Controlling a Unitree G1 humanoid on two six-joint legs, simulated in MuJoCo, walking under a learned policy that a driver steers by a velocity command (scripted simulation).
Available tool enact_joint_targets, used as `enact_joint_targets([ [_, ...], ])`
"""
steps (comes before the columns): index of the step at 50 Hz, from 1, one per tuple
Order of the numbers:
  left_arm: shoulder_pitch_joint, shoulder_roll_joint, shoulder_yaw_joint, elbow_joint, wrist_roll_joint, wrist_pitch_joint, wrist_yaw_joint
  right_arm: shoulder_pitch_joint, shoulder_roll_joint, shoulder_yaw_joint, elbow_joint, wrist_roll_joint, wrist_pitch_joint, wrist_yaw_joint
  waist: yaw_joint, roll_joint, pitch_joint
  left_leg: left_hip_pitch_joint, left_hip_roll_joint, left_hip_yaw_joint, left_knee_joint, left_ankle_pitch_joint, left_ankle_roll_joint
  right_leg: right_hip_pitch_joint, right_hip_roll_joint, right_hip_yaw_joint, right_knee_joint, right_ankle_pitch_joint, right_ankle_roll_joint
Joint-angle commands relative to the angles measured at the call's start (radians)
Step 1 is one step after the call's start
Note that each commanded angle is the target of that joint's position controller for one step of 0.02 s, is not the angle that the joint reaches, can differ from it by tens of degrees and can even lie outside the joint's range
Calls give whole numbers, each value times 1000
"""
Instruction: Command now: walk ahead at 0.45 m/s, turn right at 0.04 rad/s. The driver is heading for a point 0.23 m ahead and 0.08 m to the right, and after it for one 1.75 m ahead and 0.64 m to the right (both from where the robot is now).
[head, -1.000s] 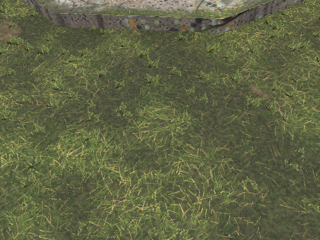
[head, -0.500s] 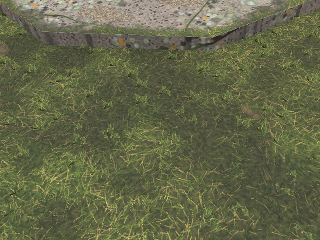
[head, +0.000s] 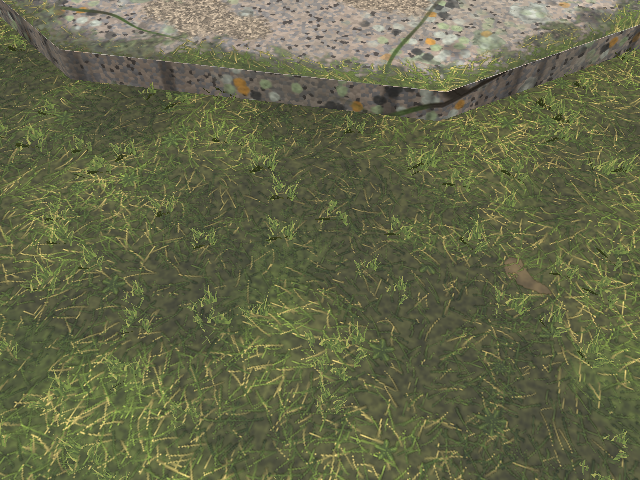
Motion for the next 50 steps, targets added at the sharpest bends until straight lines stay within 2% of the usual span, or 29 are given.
enact_joint_targets([
  [1, 33, 78, 19, -49, 18, 3, -8, 96, -57, -11, 13, 9, -23, -8, -5, 52, -38, 195, 296, -350, -341, 96, 114, -243, -93, 53, 39, 79, 6],
  [2, 52, 56, 16, -38, 19, 18, -10, 116, -48, -6, 24, 7, -34, -10, 6, 50, -40, 164, 294, -290, -336, 272, 108, -202, -86, 49, 24, 69, 18],
  [4, 57, 42, 19, -34, 18, 37, -10, 159, -66, -6, 47, 9, -55, -10, 26, 47, -39, 150, 288, -180, -315, 568, 104, -197, -70, 37, -8, 77, 36],
  [6, 2, 47, 21, -54, 16, 49, -9, 169, -81, -6, 51, 7, -56, -12, 28, 68, -33, 158, 268, -94, -304, 680, 83, -239, -68, 17, -73, 146, 46],
  [9, -117, 37, 12, -101, 10, 49, -16, 163, -72, 3, 44, 11, -40, -25, 10, 98, -27, 167, 227, 5, -282, 711, 48, -246, -65, -36, -258, 265, 54],
  [12, -199, 24, 1, -132, 11, 49, -18, 207, -85, 2, 54, 15, -25, -42, -29, 101, -50, 242, 240, 37, -236, 738, 41, -222, -46, -85, -399, 336, 47],
  [15, -209, 39, 4, -150, 22, 51, -14, 228, -96, -6, 61, 12, -4, -56, -39, 108, -59, 323, 275, 40, -149, 750, 44, -211, -27, -104, -467, 263, 24],
  [18, -134, 67, 20, -143, 27, 44, -10, 211, -115, -21, 51, 12, 16, -67, -13, 108, -83, 353, 295, 37, 47, 808, 37, -132, 17, -117, -555, 149, -26],
  [19, -60, 77, 28, -126, 30, 32, -7, 197, -125, -27, 44, 14, 24, -67, 28, 69, -117, 327, 275, 58, 199, 740, 11, -41, 28, -105, -655, 237, -49],
  [20, 20, 157, 53, -121, 33, 20, 2, 211, -139, -34, 20, 14, 25, -64, 66, -46, -191, 192, 215, 83, 456, 453, -45, 129, -95, 69, -706, 638, -106],
  [21, 4, 276, 87, -138, 19, 33, 13, 272, -33, -14, -27, 25, 32, -54, 2, -253, -271, -138, -8, 78, 792, -483, -100, 355, -393, 440, -669, 1207, -319],
  [22, 30, 252, 88, -140, -28, 51, 9, 240, -67, -16, -26, -1, 50, -50, 35, -105, -354, -165, 22, -124, 844, -507, -104, 323, -404, 501, -730, 999, -368],
  [23, -45, 214, 82, -158, -19, 65, 14, 179, -70, -20, -42, 5, 57, -48, 20, -55, -226, -214, 52, -142, 850, -437, -111, 210, -367, 440, -778, 764, -347],
  [24, -111, 161, 68, -170, -9, 78, 19, 124, -73, -22, -54, 6, 56, -49, 1, -1, -116, -233, 78, -147, 776, -358, -116, 98, -306, 382, -830, 600, -292],
  [25, -146, 132, 60, -179, -9, 85, 24, 98, -88, -28, -65, -1, 57, -51, -16, 0, -76, -219, 93, -148, 704, -302, -123, 42, -252, 337, -855, 518, -243],
  [26, -167, 118, 58, -185, -7, 87, 27, 119, -84, -28, -64, -11, 68, -50, -34, -25, -83, -177, 93, -144, 658, -266, -131, 4, -207, 294, -863, 490, -215],
  [27, -166, 123, 59, -188, 1, 85, 24, 135, -71, -27, -60, -14, 80, -50, -38, -30, -107, -149, 78, -135, 640, -248, -137, -6, -187, 276, -857, 508, -203],
  [29, -152, 153, 69, -189, 5, 77, 17, 144, -52, -23, -68, -5, 94, -50, -41, -27, -143, -135, 69, -136, 579, -240, -148, 4, -167, 271, -848, 515, -189],
  [34, -131, 190, 85, -203, 9, 92, 12, 56, -74, -26, -117, 2, 109, -55, -4, -89, -143, -158, 62, -157, 431, -224, -160, 16, -145, 364, -894, 151, -154],
  [37, -129, 199, 91, -211, 13, 100, 10, 26, -79, -24, -139, 8, 104, -57, 9, -99, -131, -140, 48, -167, 356, -231, -155, 17, -144, 421, -901, 69, -143],
  [41, -148, 202, 97, -221, 17, 107, 3, 53, -84, -20, -152, 22, 87, -63, 3, -116, -138, -38, 11, -166, 221, -263, -127, 10, -138, 479, -884, 137, -126],
  [43, -174, 199, 98, -226, 11, 114, -2, 119, -84, -19, -144, 30, 77, -67, -26, -125, -140, 73, -15, -160, 71, -250, -99, -23, -121, 502, -873, 168, -95],
  [44, -196, 196, 98, -232, 2, 117, -2, 172, -84, -19, -133, 30, 71, -70, -59, -118, -135, 164, -19, -151, -69, -185, -84, -67, -93, 492, -856, 131, -59],
  [45, -200, 170, 91, -241, -9, 117, 2, 202, -121, -28, -129, 21, 64, -78, -69, -64, -122, 256, 51, -210, -224, -166, -65, -147, -33, 447, -807, 14, 0],
  [46, -127, 98, 75, -244, -16, 115, 7, 173, -210, -45, -154, 5, 64, -87, -17, 146, -139, 324, 307, -461, -331, -308, -13, -246, 82, 291, -568, -142, 58],
  [47, -159, 144, 88, -248, -1, 108, 15, 45, -270, -53, -201, -12, 68, -82, -18, 247, -46, 173, 464, -639, -383, -228, 89, -384, 188, 97, -359, -189, 80],
  [48, -180, 205, 102, -244, 27, 105, 12, 44, -202, -40, -202, -15, 66, -76, -10, 131, -38, 108, 439, -552, -335, -62, 119, -315, 98, 126, -195, -148, 88],
  [49, -145, 196, 105, -225, 26, 107, 3, -4, -146, -23, -209, -5, 62, -71, 31, 94, -44, 94, 361, -429, -291, 68, 90, -284, 101, 122, -114, -89, 87],
  [50, -106, 181, 102, -207, 24, 114, -4, -20, -126, -16, -217, -2, 60, -65, 43, 101, -59, 113, 302, -337, -262, 165, 66, -272, 103, 116, -44, -51, 96],
])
